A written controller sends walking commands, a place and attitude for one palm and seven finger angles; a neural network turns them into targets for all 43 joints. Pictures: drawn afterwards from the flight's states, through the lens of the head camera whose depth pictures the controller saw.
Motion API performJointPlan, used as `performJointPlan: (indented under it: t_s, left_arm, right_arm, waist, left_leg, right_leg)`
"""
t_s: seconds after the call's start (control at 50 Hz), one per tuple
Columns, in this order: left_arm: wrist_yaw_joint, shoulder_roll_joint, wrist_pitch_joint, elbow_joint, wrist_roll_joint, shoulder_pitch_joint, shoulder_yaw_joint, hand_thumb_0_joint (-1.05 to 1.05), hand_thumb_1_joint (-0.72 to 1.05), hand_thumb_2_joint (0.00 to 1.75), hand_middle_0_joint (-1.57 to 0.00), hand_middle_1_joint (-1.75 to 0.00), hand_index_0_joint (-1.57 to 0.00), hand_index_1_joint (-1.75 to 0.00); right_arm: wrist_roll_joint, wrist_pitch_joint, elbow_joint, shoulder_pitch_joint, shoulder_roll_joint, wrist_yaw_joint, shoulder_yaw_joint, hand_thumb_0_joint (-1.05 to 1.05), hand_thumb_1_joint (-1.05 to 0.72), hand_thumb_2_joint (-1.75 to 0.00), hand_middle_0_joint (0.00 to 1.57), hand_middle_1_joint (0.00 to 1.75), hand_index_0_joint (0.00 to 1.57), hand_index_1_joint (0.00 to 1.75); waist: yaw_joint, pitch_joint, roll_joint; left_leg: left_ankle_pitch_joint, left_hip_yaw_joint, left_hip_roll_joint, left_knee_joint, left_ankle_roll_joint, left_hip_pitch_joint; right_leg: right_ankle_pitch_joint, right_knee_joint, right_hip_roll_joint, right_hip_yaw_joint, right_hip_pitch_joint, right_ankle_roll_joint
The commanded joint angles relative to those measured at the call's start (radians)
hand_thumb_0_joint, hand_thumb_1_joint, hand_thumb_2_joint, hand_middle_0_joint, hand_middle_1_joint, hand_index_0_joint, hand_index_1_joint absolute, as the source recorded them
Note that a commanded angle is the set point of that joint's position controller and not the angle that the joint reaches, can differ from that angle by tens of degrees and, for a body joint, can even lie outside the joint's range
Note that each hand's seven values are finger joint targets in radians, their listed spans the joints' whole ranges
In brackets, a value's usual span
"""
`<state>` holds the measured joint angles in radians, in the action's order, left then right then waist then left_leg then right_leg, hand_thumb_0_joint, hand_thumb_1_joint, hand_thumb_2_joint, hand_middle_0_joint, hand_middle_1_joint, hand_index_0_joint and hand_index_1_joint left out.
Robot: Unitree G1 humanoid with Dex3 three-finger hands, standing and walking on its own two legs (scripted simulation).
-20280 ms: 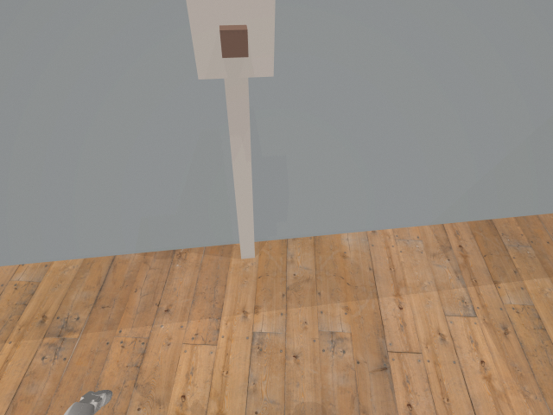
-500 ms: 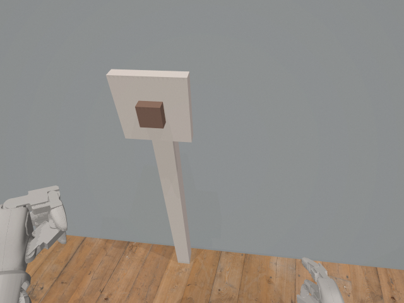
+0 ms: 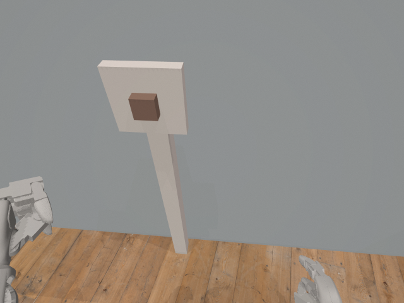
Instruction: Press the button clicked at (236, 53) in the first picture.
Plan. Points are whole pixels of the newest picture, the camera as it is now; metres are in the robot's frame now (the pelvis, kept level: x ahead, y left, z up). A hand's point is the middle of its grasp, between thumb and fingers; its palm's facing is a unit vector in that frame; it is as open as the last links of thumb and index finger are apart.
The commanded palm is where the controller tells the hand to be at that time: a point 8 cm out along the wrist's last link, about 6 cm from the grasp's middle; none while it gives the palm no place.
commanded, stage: step back with the hand held close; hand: left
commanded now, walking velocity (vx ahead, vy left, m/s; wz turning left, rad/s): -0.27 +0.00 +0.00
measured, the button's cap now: (145, 106) +0.49 +0.18 +0.16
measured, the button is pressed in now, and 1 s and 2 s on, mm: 0 0 0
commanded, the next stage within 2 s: stop stepping back and stand still in 1.00 s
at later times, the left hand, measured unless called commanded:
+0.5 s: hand (21, 268) +0.12 +0.25 +0.15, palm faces +0.36 -0.81 -0.47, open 3.1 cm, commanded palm +0.07 +0.30 +0.17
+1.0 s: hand out of the picture +0.04 +0.27 +0.17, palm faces +0.34 -0.86 -0.38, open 3.1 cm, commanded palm -0.02 +0.31 +0.17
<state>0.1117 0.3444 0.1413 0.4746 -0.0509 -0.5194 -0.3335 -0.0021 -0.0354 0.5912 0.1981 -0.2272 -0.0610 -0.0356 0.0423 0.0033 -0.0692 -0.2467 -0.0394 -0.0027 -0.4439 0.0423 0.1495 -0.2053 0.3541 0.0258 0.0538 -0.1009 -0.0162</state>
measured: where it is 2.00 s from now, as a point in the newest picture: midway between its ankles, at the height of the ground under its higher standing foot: outside the picture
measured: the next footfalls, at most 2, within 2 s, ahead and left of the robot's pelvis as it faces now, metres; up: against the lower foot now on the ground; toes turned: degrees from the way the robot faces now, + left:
right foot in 1.04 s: -0.29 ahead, -0.10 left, +0.00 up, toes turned -6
left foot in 1.48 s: -0.23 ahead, +0.19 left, +0.00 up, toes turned +0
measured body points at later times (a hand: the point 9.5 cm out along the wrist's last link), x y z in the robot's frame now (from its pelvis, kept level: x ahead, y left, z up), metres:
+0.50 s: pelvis -0.07 +0.02 -0.02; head -0.06 +0.02 +0.43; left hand +0.10 +0.29 +0.18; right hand +0.11 -0.22 -0.08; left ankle +0.00 +0.09 -0.74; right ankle +0.00 -0.11 -0.74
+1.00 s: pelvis -0.16 +0.03 -0.01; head -0.14 +0.07 +0.44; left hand +0.02 +0.31 +0.19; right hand +0.01 -0.19 -0.08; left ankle +0.00 +0.09 -0.74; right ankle -0.32 -0.10 -0.71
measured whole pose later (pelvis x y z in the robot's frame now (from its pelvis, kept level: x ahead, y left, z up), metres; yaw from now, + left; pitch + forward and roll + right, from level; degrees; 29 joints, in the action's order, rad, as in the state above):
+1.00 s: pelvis -0.16 +0.03 -0.01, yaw -2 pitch +5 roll -5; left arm 0.15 0.41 0.27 0.64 -0.04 -0.60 -0.37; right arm -0.03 -0.12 0.62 0.21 -0.15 -0.04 -0.02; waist 0.01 -0.07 0.01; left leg 0.11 -0.04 0.02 -0.28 0.05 0.50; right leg -0.50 0.51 0.07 0.04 -0.09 -0.03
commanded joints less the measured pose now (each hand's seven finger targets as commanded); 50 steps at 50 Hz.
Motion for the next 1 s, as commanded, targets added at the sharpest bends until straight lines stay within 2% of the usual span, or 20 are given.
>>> performJointPlan:
  t_s: [0.0,0.1,0.14,0.22,0.3,0.34,0.42,0.48,0.56,0.6,0.64,0.68,0.7,0.72,0.74,0.78,0.88,0.94,0.96,0.98]
  left_arm:
    - [0.001,0.129,0.07,0.195,-0.004,-0.031,-0.066,0.0,0.9,0.9,-1.3,-1.5,-1.3,-1.5]
    - [0.019,0.205,0.082,0.281,-0.005,-0.093,-0.14,0.0,0.9,0.9,-1.3,-1.5,-1.3,-1.5]
    - [0.026,0.213,0.088,0.298,-0.009,-0.127,-0.158,0.0,0.9,0.9,-1.3,-1.5,-1.3,-1.5]
    - [0.034,0.214,0.094,0.31,-0.01,-0.147,-0.166,0.0,0.9,0.9,-1.3,-1.5,-1.3,-1.5]
    - [0.035,0.197,0.101,0.302,0.0,-0.138,-0.152,0.0,0.9,0.9,-1.3,-1.5,-1.3,-1.5]
    - [0.035,0.177,0.104,0.289,0.01,-0.124,-0.133,0.0,0.9,0.9,-1.3,-1.5,-1.3,-1.5]
    - [0.042,0.178,0.122,0.283,0.028,-0.073,-0.139,0.0,0.9,0.9,-1.3,-1.5,-1.3,-1.5]
    - [0.051,0.181,0.135,0.296,0.041,-0.035,-0.136,0.0,0.9,0.9,-1.3,-1.5,-1.3,-1.5]
    - [0.075,0.194,0.147,0.32,0.031,-0.012,-0.128,0.0,0.9,0.9,-1.3,-1.5,-1.3,-1.5]
    - [0.082,0.195,0.15,0.327,0.028,-0.019,-0.128,0.0,0.9,0.9,-1.3,-1.5,-1.3,-1.5]
    - [0.085,0.196,0.159,0.351,0.031,-0.032,-0.135,0.0,0.9,0.9,-1.3,-1.5,-1.3,-1.5]
    - [0.085,0.197,0.172,0.377,0.051,-0.029,-0.169,0.0,0.9,0.9,-1.3,-1.5,-1.3,-1.5]
    - [0.085,0.22,0.175,0.375,0.061,-0.004,-0.182,0.0,0.9,0.9,-1.3,-1.5,-1.3,-1.5]
    - [0.083,0.232,0.181,0.386,0.056,0.003,-0.197,0.0,0.9,0.9,-1.3,-1.5,-1.3,-1.5]
    - [0.08,0.228,0.184,0.359,0.053,-0.019,-0.199,0.0,0.9,0.9,-1.3,-1.5,-1.3,-1.5]
    - [0.079,0.205,0.179,0.343,0.038,-0.061,-0.184,0.0,0.9,0.9,-1.3,-1.5,-1.3,-1.5]
    - [0.054,0.163,0.173,0.362,0.009,-0.076,-0.096,0.0,0.9,0.9,-1.3,-1.5,-1.3,-1.5]
    - [0.046,0.198,0.187,0.39,-0.006,-0.058,-0.105,0.0,0.9,0.9,-1.3,-1.5,-1.3,-1.5]
    - [0.041,0.214,0.193,0.39,-0.011,-0.057,-0.115,0.0,0.9,0.9,-1.3,-1.5,-1.3,-1.5]
    - [0.039,0.25,0.205,0.4,-0.012,-0.041,-0.14,0.0,0.9,0.9,-1.3,-1.5,-1.3,-1.5]
  right_arm:
    - [-0.001,-0.025,-0.176,-0.12,-0.124,-0.007,0.066,0.0,-0.9,-0.9,0.2,0.3,0.2,0.3]
    - [0.009,0.001,-0.206,-0.113,-0.125,-0.011,0.083,0.0,-0.9,-0.9,0.2,0.3,0.2,0.3]
    - [0.014,0.007,-0.222,-0.107,-0.115,-0.012,0.086,0.0,-0.9,-0.9,0.2,0.3,0.2,0.3]
    - [0.016,0.008,-0.225,-0.105,-0.113,-0.02,0.089,0.0,-0.9,-0.9,0.2,0.3,0.2,0.3]
    - [0.01,-0.007,-0.223,-0.102,-0.127,-0.023,0.093,0.0,-0.9,-0.9,0.2,0.3,0.2,0.3]
    - [0.01,-0.017,-0.223,-0.089,-0.133,-0.02,0.089,0.0,-0.9,-0.9,0.2,0.3,0.2,0.3]
    - [0.012,-0.036,-0.226,-0.077,-0.132,-0.025,0.09,0.0,-0.9,-0.9,0.2,0.3,0.2,0.3]
    - [0.004,-0.048,-0.223,-0.061,-0.134,-0.024,0.092,0.0,-0.9,-0.9,0.2,0.3,0.2,0.3]
    - [-0.001,-0.055,-0.19,-0.037,-0.112,-0.022,0.083,0.0,-0.9,-0.9,0.2,0.3,0.2,0.3]
    - [-0.004,-0.059,-0.182,-0.043,-0.113,-0.025,0.08,0.0,-0.9,-0.9,0.2,0.3,0.2,0.3]
    - [-0.002,-0.062,-0.189,-0.049,-0.126,-0.03,0.076,0.0,-0.9,-0.9,0.2,0.3,0.2,0.3]
    - [-0.01,-0.083,-0.2,-0.077,-0.144,-0.036,0.077,0.0,-0.9,-0.9,0.2,0.3,0.2,0.3]
    - [-0.018,-0.09,-0.196,-0.077,-0.12,-0.038,0.079,0.0,-0.9,-0.9,0.2,0.3,0.2,0.3]
    - [-0.022,-0.097,-0.181,-0.064,-0.11,-0.033,0.085,0.0,-0.9,-0.9,0.2,0.3,0.2,0.3]
    - [-0.018,-0.103,-0.174,-0.064,-0.109,-0.026,0.093,0.0,-0.9,-0.9,0.2,0.3,0.2,0.3]
    - [-0.016,-0.118,-0.163,-0.073,-0.103,-0.016,0.095,0.0,-0.9,-0.9,0.2,0.3,0.2,0.3]
    - [-0.021,-0.137,-0.107,-0.051,-0.09,0.009,0.079,0.0,-0.9,-0.9,0.2,0.3,0.2,0.3]
    - [-0.029,-0.138,-0.081,-0.039,-0.088,0.014,0.076,0.0,-0.9,-0.9,0.2,0.3,0.2,0.3]
    - [-0.028,-0.129,-0.074,-0.03,-0.082,0.015,0.073,0.0,-0.9,-0.9,0.2,0.3,0.2,0.3]
    - [-0.024,-0.114,-0.065,-0.022,-0.078,0.013,0.072,0.0,-0.9,-0.9,0.2,0.3,0.2,0.3]
  waist:
    - [-0.027,-0.061,0.03]
    - [-0.025,-0.197,0.052]
    - [-0.025,-0.216,0.072]
    - [-0.028,-0.193,0.032]
    - [-0.026,-0.138,-0.025]
    - [-0.031,-0.097,-0.037]
    - [-0.042,-0.04,0.035]
    - [-0.05,-0.013,0.087]
    - [-0.061,-0.055,0.195]
    - [-0.065,-0.075,0.157]
    - [-0.063,-0.055,0.028]
    - [-0.05,-0.057,-0.238]
    - [-0.051,-0.055,-0.238]
    - [-0.05,-0.07,-0.163]
    - [-0.045,-0.081,-0.094]
    - [-0.034,-0.083,-0.035]
    - [-0.038,-0.16,-0.151]
    - [-0.033,-0.23,-0.188]
    - [-0.033,-0.242,-0.127]
    - [-0.039,-0.246,-0.013]
  left_leg:
    - [0.233,0.089,0.058,0.038,0.004,-0.007]
    - [0.366,0.099,0.081,0.017,0.002,0.022]
    - [0.405,0.105,0.088,0.006,0.0,0.047]
    - [0.39,0.118,0.103,0.008,0.004,0.088]
    - [0.247,0.147,0.135,0.06,0.025,0.209]
    - [0.079,0.17,0.154,0.098,0.039,0.313]
    - [-0.278,0.186,0.143,0.112,0.058,0.481]
    - [-0.358,0.171,0.1,0.015,0.047,0.439]
    - [-0.185,0.11,0.026,-0.237,-0.004,0.155]
    - [-0.155,0.115,0.032,-0.209,-0.002,0.112]
    - [-0.232,0.212,0.099,-0.036,0.024,0.192]
    - [-0.505,0.455,0.298,0.318,0.099,0.553]
    - [-0.512,0.515,0.348,0.38,0.129,0.63]
    - [-0.481,0.497,0.361,0.38,0.133,0.604]
    - [-0.428,0.46,0.352,0.335,0.134,0.549]
    - [-0.317,0.361,0.288,0.295,0.101,0.4]
    - [-0.23,0.252,0.196,0.365,-0.038,0.13]
    - [0.007,0.19,0.165,0.314,-0.116,-0.019]
    - [0.129,0.139,0.14,0.228,-0.131,-0.073]
    - [0.201,0.07,0.1,0.043,-0.102,-0.173]
  right_leg:
    - [0.196,-0.057,-0.102,-0.127,-0.097,-0.004]
    - [0.317,0.041,-0.096,-0.099,-0.019,0.007]
    - [0.361,0.08,-0.098,-0.095,-0.004,0.008]
    - [0.334,0.115,-0.091,-0.104,-0.037,0.011]
    - [0.196,0.162,-0.064,-0.103,-0.038,0.016]
    - [0.107,0.199,-0.058,-0.111,-0.02,0.015]
    - [-0.011,0.193,-0.072,-0.16,-0.007,0.008]
    - [-0.232,0.069,-0.113,-0.232,-0.146,-0.016]
    - [-0.317,-0.073,-0.233,-0.288,-0.421,-0.078]
    - [-0.264,-0.043,-0.222,-0.25,-0.435,-0.071]
    - [-0.26,0.075,-0.137,-0.178,-0.385,-0.03]
    - [-0.152,0.494,0.028,-0.073,-0.064,0.031]
    - [-0.189,0.7,0.043,-0.103,-0.035,0.033]
    - [-0.23,0.819,0.046,-0.128,-0.064,0.03]
    - [-0.244,0.826,0.045,-0.137,-0.099,0.027]
    - [-0.27,0.73,0.041,-0.097,-0.181,0.028]
    - [-0.369,0.319,0.084,0.021,-0.144,0.002]
    - [-0.303,0.012,0.068,0.027,-0.097,-0.027]
    - [-0.212,-0.083,0.041,0.006,-0.1,-0.042]
    - [-0.116,-0.158,-0.048,-0.07,-0.209,-0.063]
